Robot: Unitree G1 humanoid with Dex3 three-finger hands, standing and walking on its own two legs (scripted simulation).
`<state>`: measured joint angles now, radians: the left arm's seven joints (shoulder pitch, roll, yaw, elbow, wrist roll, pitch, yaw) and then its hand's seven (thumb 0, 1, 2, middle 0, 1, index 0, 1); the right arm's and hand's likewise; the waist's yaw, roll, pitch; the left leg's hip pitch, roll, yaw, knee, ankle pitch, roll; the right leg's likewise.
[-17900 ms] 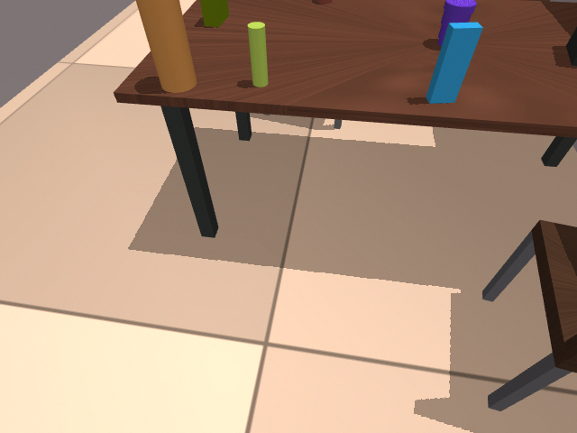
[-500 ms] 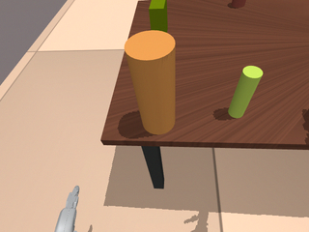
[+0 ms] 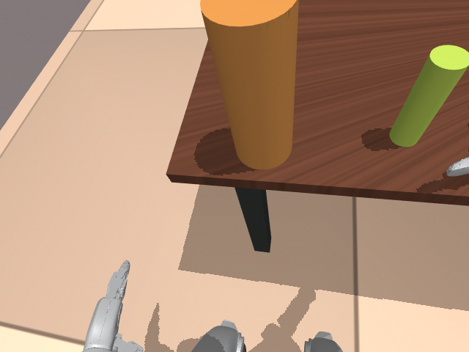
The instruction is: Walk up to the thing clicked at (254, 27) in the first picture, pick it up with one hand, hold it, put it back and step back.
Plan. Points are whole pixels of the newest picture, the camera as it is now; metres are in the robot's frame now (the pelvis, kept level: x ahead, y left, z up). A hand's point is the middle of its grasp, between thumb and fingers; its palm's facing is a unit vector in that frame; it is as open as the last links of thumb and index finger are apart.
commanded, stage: close in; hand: right
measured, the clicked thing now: (423, 103) +0.50 -0.20 +0.10
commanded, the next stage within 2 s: rest palm in 0.42 s
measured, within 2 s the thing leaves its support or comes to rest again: leaves its support in 1.98 s
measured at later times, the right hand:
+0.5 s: hand (432, 119) +0.49 -0.22 +0.07, palm faces +0.14 +0.99 +0.00, open 17.7 cm
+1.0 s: hand (416, 111) +0.51 -0.20 +0.08, palm faces +0.15 +0.99 +0.01, open 17.2 cm
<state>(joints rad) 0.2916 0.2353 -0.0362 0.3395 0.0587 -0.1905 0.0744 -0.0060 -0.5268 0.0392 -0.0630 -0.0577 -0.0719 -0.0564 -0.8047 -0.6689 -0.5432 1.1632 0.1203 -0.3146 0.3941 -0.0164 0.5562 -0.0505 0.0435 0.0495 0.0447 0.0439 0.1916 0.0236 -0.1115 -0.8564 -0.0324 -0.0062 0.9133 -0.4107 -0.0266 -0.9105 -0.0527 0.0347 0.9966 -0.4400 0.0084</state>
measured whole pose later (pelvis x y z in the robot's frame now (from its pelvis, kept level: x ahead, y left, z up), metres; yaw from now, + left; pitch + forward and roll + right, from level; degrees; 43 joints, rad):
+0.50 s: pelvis -0.01 +0.00 -0.01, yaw +0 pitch +20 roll +3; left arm 0.38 0.23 0.03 0.13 0.04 -0.09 0.00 -0.01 -0.52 0.04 -0.06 -0.06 -0.07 -0.05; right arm -0.83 -0.53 -0.46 1.09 0.06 -0.31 0.17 -0.02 0.59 -0.04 0.03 0.05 0.03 0.05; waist 0.19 0.00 -0.13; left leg -0.90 -0.04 0.00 0.99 -0.44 -0.02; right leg -0.94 -0.05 0.04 1.06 -0.46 0.01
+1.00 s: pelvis +0.00 +0.01 -0.01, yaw +0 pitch +20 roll +3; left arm 0.36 0.23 0.02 0.12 0.04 -0.06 -0.01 -0.01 -0.56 0.06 -0.05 -0.05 -0.05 -0.06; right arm -0.87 -0.50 -0.44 1.12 0.03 -0.31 0.11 -0.02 0.59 -0.02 0.21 0.09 0.20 0.08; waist 0.20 0.00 -0.12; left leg -0.89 -0.04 0.00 0.99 -0.44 -0.02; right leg -0.93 -0.06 0.04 1.05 -0.46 0.02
